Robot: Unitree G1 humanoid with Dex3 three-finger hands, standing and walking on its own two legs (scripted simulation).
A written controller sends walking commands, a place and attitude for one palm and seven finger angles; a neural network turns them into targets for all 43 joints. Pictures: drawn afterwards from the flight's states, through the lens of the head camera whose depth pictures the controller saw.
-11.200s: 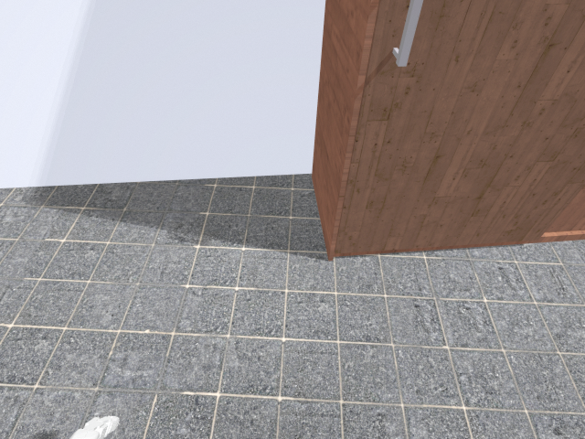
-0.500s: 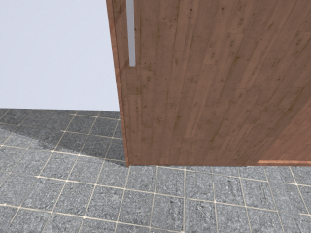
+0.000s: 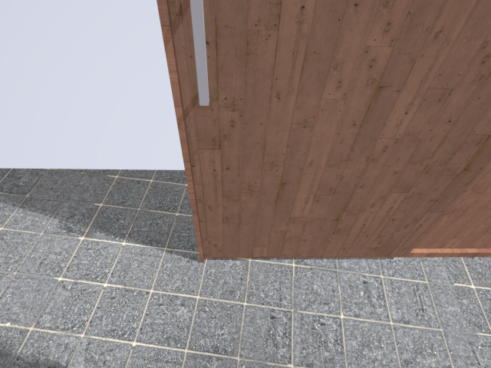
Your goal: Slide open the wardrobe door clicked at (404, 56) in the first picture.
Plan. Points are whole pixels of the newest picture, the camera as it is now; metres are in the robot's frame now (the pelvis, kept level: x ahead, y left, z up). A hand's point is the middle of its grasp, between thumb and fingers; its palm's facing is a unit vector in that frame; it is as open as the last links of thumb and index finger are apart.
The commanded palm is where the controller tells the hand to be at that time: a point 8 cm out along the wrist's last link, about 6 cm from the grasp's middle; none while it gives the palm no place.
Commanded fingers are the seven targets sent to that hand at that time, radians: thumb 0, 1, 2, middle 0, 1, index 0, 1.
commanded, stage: look again from close up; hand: left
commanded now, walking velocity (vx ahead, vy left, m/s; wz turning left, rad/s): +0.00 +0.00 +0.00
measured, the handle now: (201, 47) +0.64 +0.13 +0.21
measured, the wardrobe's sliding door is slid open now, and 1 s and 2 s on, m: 0.00 0.00 0.00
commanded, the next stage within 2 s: shuffle to correct the standing spot in 0.82 s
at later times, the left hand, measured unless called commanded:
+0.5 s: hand out of the picture +0.03 +0.15 -0.18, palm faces +0.00 -0.99 -0.17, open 7.3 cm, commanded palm none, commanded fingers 0.00 0.90 0.90 -0.20 -0.30 -0.20 -0.30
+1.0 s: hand out of the picture +0.03 +0.15 -0.17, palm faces +0.00 -0.98 -0.18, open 7.3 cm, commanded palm none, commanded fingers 0.00 0.90 0.90 -0.20 -0.30 -0.20 -0.30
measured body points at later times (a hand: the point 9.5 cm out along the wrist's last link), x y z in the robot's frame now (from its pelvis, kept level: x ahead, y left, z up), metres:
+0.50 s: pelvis +0.03 -0.01 +0.00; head +0.04 +0.00 +0.45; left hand +0.03 +0.21 -0.16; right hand +0.03 -0.23 -0.15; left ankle +0.04 +0.07 -0.74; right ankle +0.00 -0.13 -0.74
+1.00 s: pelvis +0.04 -0.02 +0.00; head +0.05 -0.02 +0.45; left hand +0.03 +0.20 -0.16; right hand +0.04 -0.24 -0.16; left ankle +0.04 +0.07 -0.74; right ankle +0.00 -0.13 -0.74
